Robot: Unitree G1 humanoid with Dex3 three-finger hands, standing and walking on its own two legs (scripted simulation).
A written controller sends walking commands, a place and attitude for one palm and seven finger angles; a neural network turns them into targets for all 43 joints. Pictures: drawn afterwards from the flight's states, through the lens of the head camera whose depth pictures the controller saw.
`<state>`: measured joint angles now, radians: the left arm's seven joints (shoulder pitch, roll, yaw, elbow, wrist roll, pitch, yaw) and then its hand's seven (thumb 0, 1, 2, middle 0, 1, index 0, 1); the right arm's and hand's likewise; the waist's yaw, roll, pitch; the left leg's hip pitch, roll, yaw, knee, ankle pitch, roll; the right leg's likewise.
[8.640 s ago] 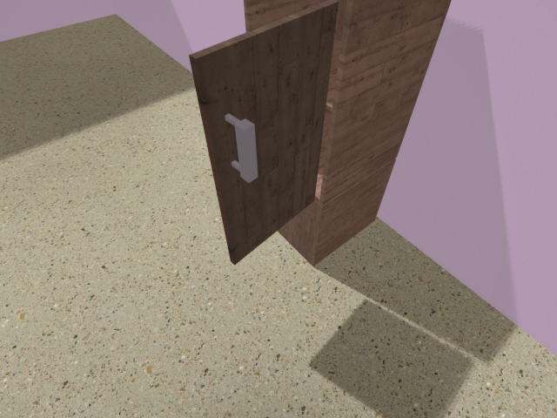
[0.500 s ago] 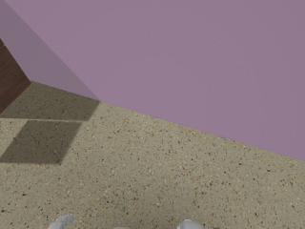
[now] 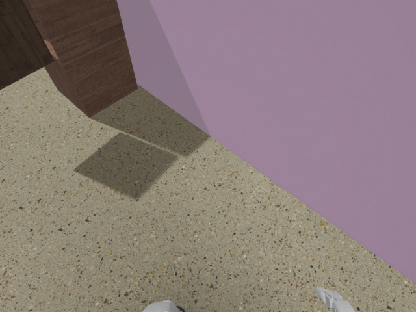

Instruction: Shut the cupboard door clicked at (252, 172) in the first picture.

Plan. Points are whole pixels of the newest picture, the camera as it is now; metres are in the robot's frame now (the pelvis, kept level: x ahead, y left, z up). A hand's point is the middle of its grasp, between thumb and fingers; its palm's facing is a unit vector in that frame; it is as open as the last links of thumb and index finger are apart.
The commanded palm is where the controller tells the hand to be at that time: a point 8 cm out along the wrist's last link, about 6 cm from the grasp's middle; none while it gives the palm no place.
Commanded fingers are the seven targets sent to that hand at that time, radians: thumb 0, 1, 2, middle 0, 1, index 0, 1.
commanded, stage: walk to a spot facing it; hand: left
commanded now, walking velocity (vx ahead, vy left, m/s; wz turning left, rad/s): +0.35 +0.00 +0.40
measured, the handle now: out of the picture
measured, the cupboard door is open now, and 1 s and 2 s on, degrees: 96 96 96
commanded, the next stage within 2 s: turn to face it in 1.32 s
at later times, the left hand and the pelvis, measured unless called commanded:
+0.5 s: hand (152, 218) +0.32 +0.17 -0.14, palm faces +0.12 -0.97 -0.21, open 7.4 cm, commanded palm none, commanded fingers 0.00 0.90 0.90 -0.20 -0.30 -0.20 -0.30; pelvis +0.21 -0.03 +0.00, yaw +10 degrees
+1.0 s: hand (137, 235) +0.29 +0.20 -0.18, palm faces +0.42 -0.89 -0.15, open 7.4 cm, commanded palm none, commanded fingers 0.00 0.90 0.90 -0.20 -0.30 -0.20 -0.30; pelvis +0.42 +0.07 -0.01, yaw +21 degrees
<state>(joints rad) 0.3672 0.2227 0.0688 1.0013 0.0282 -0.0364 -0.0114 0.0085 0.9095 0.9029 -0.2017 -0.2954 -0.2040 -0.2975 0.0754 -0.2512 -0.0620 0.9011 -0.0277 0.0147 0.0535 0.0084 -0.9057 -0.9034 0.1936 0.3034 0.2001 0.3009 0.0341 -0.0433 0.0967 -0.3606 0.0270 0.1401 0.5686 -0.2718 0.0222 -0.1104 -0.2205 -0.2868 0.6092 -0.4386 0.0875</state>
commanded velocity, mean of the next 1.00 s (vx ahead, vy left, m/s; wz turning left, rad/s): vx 0.36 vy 0.00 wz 0.31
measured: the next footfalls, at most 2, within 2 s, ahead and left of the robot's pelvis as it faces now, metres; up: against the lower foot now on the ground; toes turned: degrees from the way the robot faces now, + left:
right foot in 0.44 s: +0.32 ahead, -0.13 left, +0.00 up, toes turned +1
left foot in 0.92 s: +0.49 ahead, +0.17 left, +0.00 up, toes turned +28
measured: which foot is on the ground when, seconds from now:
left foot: down 0.00-0.44, up 0.46-0.90, down 0.92-1.00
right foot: down 0.00-0.00, up 0.02-0.42, down 0.44-0.90, up 0.92-1.00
